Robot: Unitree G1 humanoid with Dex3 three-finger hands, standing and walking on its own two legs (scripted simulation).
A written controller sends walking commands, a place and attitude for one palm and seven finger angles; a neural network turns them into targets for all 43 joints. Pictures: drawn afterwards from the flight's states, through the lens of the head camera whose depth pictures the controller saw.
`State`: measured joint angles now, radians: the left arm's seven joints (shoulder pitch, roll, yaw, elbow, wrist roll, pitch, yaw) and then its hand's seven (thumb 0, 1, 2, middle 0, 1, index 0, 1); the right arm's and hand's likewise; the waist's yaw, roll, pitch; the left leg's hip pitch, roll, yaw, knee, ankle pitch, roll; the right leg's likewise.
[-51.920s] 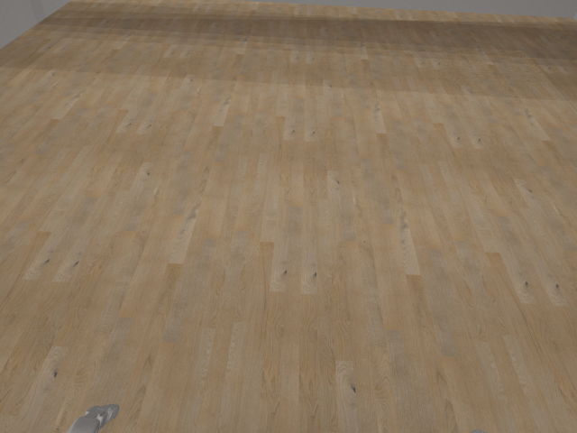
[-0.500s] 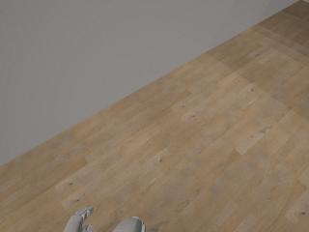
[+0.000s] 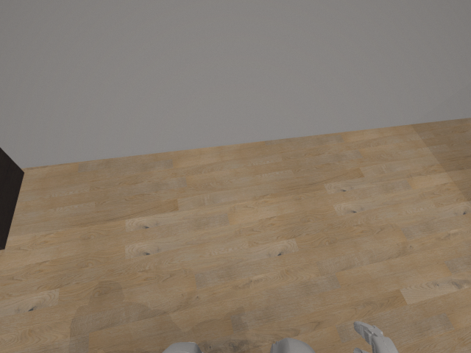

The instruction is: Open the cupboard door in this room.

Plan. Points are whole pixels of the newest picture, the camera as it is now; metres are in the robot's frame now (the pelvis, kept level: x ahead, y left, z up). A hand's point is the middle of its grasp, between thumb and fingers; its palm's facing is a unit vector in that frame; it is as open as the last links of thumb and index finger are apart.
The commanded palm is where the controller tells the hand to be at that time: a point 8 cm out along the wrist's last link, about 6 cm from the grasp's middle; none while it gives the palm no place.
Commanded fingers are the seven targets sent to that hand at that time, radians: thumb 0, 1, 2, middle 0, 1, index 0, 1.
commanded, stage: turn to face it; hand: left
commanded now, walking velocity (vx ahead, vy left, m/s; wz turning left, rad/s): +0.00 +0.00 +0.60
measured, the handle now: out of the picture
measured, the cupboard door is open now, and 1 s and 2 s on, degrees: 51 51 51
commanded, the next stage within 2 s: take the last steps up to it in 1.72 s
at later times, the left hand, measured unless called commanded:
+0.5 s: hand out of the picture +0.08 +0.15 -0.13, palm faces +0.24 -0.93 -0.28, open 7.3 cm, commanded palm none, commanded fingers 0.00 0.90 0.90 -0.20 -0.30 -0.20 -0.30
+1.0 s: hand out of the picture -0.04 +0.20 -0.16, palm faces +0.57 -0.79 -0.23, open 7.3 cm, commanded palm none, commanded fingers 0.00 0.90 0.90 -0.20 -0.30 -0.20 -0.30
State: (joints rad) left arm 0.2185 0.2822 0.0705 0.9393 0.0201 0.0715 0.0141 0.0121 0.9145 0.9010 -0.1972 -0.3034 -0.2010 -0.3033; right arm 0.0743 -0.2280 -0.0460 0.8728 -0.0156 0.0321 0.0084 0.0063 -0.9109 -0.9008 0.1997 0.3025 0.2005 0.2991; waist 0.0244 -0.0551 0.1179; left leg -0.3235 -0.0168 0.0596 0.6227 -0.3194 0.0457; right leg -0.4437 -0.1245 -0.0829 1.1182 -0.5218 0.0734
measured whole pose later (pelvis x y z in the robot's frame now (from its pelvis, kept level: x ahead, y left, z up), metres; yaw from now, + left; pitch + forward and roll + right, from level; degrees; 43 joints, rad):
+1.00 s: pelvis +0.03 -0.02 +0.01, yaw +35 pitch +2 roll -2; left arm 0.17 0.27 0.07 0.90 0.02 0.06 0.00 0.01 0.91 0.90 -0.20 -0.30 -0.20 -0.30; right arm 0.11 -0.22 -0.04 0.89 -0.01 0.03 0.00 0.01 -0.91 -0.90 0.20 0.30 0.20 0.30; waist 0.02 -0.04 0.11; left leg -0.30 -0.04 0.02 0.51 -0.24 0.08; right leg -0.54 -0.11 0.00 1.18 -0.38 0.09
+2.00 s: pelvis +0.05 -0.02 +0.01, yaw +64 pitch +0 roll -2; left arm 0.25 0.24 0.06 0.99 0.03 0.05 -0.01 0.01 0.91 0.90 -0.20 -0.30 -0.20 -0.30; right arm 0.11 -0.19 -0.02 0.93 -0.02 0.00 -0.01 0.01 -0.91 -0.90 0.20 0.30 0.20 0.30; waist 0.04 -0.03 0.08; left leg -0.25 -0.03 0.04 0.49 -0.24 0.08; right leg -0.46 -0.10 -0.03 1.12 -0.42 0.05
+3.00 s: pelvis +0.05 +0.26 +0.01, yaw +69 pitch +0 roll +2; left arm 0.25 0.17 0.06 1.05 0.03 -0.01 -0.01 0.01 0.92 0.90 -0.19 -0.30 -0.20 -0.30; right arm 0.19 -0.16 -0.04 1.00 -0.02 -0.08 -0.03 -0.02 -0.95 -0.90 0.20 0.30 0.20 0.30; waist 0.03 -0.04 0.05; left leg -0.21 -0.03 0.21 0.42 -0.21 0.08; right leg -0.57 -0.11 -0.06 1.17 -0.29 0.00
